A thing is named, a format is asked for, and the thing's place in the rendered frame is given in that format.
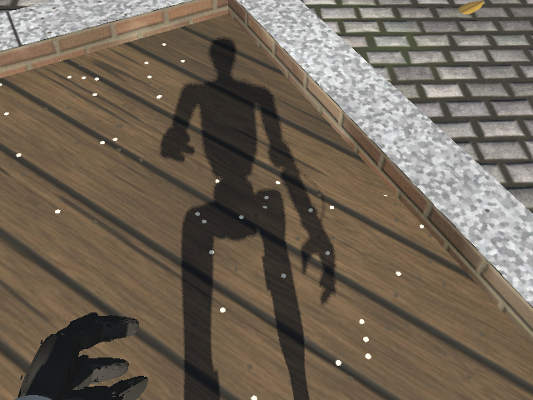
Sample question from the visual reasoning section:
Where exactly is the left robot hand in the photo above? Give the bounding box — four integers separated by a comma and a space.
18, 312, 148, 400

